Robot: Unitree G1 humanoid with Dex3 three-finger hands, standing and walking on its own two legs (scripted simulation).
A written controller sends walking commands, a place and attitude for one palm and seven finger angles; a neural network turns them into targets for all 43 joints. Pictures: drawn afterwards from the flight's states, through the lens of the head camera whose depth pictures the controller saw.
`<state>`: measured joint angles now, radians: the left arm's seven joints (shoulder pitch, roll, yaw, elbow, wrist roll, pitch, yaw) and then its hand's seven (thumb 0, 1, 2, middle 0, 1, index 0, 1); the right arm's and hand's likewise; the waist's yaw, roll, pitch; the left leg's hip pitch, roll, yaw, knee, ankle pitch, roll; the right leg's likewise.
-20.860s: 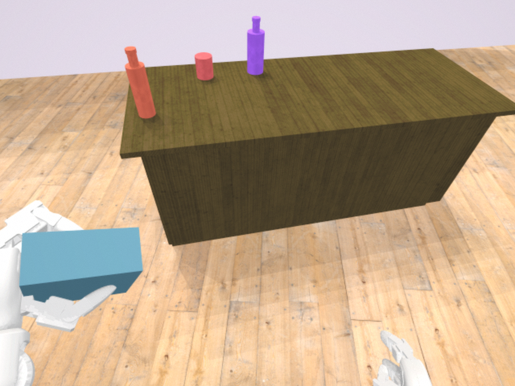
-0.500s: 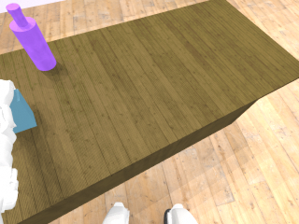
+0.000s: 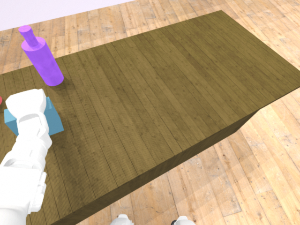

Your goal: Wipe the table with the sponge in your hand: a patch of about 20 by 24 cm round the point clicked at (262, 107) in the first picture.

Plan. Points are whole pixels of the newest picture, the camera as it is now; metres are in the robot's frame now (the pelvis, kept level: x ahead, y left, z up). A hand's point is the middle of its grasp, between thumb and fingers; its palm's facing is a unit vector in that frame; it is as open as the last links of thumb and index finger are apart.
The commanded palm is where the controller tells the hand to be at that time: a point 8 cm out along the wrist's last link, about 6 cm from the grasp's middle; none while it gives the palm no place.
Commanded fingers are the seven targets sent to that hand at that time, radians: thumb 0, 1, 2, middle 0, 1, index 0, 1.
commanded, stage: wipe back along the middle lane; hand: left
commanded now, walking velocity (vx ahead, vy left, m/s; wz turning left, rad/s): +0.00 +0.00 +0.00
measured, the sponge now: (39, 124) +0.40 +0.34 -0.04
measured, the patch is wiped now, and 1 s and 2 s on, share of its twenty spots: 0.50 0.60 0.80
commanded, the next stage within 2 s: none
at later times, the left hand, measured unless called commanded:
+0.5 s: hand (43, 122) +0.39 +0.31 -0.01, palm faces -0.13 +0.03 -0.99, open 9.5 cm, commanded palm +0.36 +0.27 +0.01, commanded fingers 0.00 0.10 1.30 -1.20 -1.60 -1.20 -1.60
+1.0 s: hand (48, 133) +0.35 +0.29 -0.01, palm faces -0.10 +0.00 -1.00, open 9.5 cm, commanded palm +0.31 +0.26 +0.02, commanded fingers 0.00 0.10 1.30 -1.20 -1.60 -1.20 -1.60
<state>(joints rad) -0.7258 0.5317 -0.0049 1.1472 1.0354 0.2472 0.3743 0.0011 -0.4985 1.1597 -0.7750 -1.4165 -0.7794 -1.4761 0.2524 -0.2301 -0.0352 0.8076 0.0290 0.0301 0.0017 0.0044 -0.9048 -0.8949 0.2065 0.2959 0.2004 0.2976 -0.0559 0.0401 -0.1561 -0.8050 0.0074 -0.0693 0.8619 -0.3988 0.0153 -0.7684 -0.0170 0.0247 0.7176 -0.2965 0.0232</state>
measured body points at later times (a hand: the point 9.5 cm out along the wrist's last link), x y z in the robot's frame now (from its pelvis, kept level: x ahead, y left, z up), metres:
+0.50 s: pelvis +0.01 -0.02 +0.00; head +0.09 -0.02 +0.45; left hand +0.39 +0.31 +0.04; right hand +0.10 -0.29 -0.13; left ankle +0.00 +0.10 -0.70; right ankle +0.02 -0.18 -0.70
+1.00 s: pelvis +0.02 -0.03 +0.01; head +0.07 -0.03 +0.46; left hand +0.35 +0.28 +0.04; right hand +0.16 -0.29 -0.11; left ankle +0.00 +0.10 -0.70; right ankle +0.02 -0.18 -0.70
